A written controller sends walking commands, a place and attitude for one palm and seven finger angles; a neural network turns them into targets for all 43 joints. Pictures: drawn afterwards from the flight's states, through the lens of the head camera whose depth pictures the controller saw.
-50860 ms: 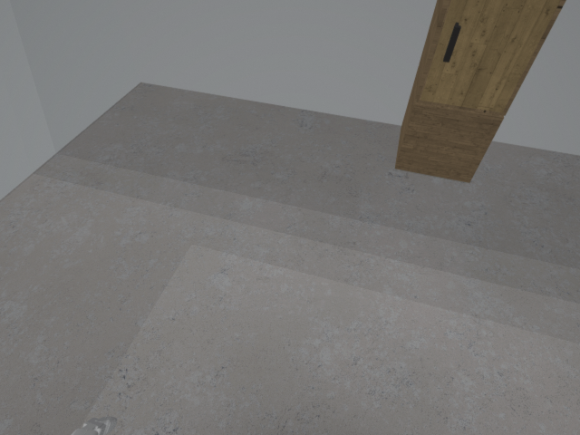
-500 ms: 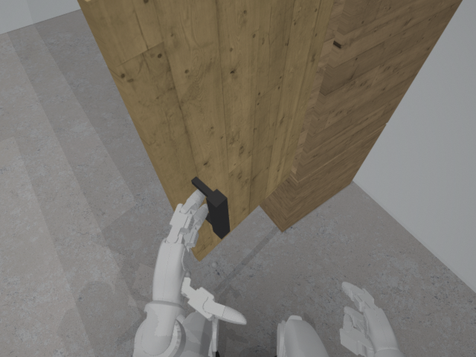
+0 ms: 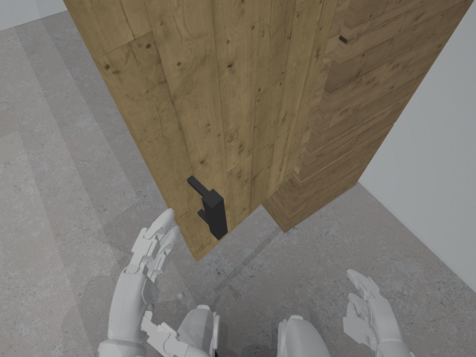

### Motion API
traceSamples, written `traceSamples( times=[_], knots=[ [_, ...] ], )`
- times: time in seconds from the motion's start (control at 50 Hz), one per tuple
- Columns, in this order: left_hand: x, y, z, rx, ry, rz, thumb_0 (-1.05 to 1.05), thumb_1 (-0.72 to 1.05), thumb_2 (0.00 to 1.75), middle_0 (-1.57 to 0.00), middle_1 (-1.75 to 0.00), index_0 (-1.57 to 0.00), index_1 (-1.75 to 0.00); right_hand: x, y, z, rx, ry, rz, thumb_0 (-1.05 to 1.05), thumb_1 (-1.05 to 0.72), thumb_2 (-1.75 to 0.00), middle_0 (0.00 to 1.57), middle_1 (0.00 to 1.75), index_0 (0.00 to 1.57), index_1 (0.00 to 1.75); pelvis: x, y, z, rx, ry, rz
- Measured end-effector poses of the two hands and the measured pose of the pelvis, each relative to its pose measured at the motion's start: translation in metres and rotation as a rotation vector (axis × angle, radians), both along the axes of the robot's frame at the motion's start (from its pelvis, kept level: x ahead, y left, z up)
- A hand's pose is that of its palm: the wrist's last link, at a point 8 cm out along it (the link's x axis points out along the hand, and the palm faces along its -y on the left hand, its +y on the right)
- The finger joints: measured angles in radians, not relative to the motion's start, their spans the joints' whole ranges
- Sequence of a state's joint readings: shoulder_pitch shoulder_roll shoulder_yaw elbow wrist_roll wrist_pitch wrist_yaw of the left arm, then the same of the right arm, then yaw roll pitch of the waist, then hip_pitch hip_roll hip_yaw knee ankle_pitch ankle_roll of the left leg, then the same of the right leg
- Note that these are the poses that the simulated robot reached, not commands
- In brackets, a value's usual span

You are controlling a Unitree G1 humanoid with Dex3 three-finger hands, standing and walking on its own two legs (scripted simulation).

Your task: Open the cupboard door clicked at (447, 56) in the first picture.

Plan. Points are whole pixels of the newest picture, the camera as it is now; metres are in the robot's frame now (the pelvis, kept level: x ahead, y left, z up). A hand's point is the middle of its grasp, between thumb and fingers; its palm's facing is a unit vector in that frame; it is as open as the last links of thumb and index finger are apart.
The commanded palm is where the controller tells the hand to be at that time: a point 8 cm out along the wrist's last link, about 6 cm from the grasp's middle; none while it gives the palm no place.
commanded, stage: slide the hand sideways off the handle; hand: left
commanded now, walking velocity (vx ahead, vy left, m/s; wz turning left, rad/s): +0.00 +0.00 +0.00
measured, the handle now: (207, 208) +0.34 +0.08 +0.05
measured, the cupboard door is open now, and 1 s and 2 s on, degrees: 100 100 100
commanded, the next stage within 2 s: draw the hand back to the body in 0.10 s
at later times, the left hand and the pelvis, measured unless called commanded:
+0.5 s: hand (134, 301) +0.19 +0.13 +0.11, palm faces -0.02 -1.00 -0.07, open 16.3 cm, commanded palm +0.15 +0.20 +0.12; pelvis -0.01 +0.00 +0.03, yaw +0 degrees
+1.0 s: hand (15, 271) +0.20 +0.23 +0.19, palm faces +0.21 -0.90 -0.39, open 13.9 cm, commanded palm +0.16 +0.27 +0.22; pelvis +0.02 +0.02 +0.10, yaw -1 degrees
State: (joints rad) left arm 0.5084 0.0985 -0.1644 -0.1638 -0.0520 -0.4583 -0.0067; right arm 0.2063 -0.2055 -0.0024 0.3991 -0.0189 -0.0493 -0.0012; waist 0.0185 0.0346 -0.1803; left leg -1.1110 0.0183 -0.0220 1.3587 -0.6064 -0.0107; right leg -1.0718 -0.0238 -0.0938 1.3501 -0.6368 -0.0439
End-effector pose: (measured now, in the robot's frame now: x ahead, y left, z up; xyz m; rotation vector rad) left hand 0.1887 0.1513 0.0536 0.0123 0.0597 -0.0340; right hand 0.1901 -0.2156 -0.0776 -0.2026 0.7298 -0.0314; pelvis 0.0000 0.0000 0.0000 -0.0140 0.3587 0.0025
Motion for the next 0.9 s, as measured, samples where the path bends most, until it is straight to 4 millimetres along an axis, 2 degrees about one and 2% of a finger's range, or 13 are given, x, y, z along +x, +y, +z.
traceSamples(
  times=[0.14, 0.26, 0.34, 0.48, 0.58, 0.72, 0.8, 0.9],
  knots=[
    [-0.014, 0.012, 0.001, 0.003, 0.006, 0.004, -0.02, -0.5, 0.3, -0.15, -0.3, -0.15, -0.3, -0.006, -0.008, -0.001, -0.013, -0.009, -0.027, 0.01, -0.91, -0.9, 0.2, 0.3, 0.21, 0.3, -0.004, -0.003, -0.002, -0.003, -0.006, 0.001],
    [-0.016, 0.008, 0.003, -0.003, -0.026, -0.029, -0.02, -0.5, 0.3, -0.14, -0.3, -0.15, -0.3, -0.009, -0.011, -0.002, -0.022, -0.036, -0.029, 0.01, -0.91, -0.9, 0.2, 0.3, 0.2, 0.3, -0.01, -0.003, -0.007, -0.007, -0.01, 0.001],
    [-0.014, 0.016, 0.019, 0.036, -0.04, -0.03, -0.02, -0.5, 0.3, -0.15, -0.3, -0.15, -0.3, -0.014, -0.009, 0.002, -0.007, -0.032, -0.05, 0.01, -0.91, -0.9, 0.2, 0.3, 0.2, 0.3, -0.013, -0.003, -0.003, -0.006, -0.034, -0.003],
    [-0.02, 0.035, 0.061, 0.055, -0.035, 0.019, -0.02, -0.5, 0.3, -0.15, -0.3, -0.15, -0.3, -0.026, -0.002, 0.03, 0.018, -0.031, -0.079, 0.01, -0.91, -0.9, 0.2, 0.3, 0.21, 0.3, -0.008, -0.001, 0.026, -0.009, -0.089, 0.002],
    [-0.022, 0.045, 0.077, 0.055, -0.026, 0.008, -0.02, -0.5, 0.3, -0.15, -0.3, -0.15, -0.3, -0.027, -0.005, 0.051, -0.001, -0.055, -0.09, 0.01, -0.91, -0.9, 0.2, 0.3, 0.21, 0.3, -0.003, 0.001, 0.041, -0.013, -0.12, 0.005],
    [-0.022, 0.068, 0.101, 0.065, -0.051, 0.022, -0.02, -0.47, 0.31, -0.15, -0.3, -0.16, -0.3, -0.018, -0.009, 0.074, -0.029, -0.095, -0.108, 0.01, -0.91, -0.9, 0.2, 0.3, 0.21, 0.3, 0.005, 0.006, 0.056, -0.021, -0.161, 0.006],
    [-0.022, 0.085, 0.116, 0.245, 0.03, 0.101, -0.02, -0.39, 0.34, -0.15, -0.3, -0.16, -0.3, -0.012, -0.006, 0.088, -0.048, -0.094, -0.13, 0.01, -0.91, -0.9, 0.2, 0.3, 0.21, 0.3, 0.012, 0.01, 0.069, -0.017, -0.193, -0.005],
    [-0.026, 0.101, 0.137, 0.35, 0.101, 0.198, -0.01, -0.25, 0.4, -0.16, -0.3, -0.17, -0.3, -0.006, 0.005, 0.103, -0.043, -0.11, -0.132, 0.01, -0.91, -0.9, 0.2, 0.3, 0.2, 0.3, 0.02, 0.017, 0.086, -0.014, -0.238, -0.012]
  ],
)
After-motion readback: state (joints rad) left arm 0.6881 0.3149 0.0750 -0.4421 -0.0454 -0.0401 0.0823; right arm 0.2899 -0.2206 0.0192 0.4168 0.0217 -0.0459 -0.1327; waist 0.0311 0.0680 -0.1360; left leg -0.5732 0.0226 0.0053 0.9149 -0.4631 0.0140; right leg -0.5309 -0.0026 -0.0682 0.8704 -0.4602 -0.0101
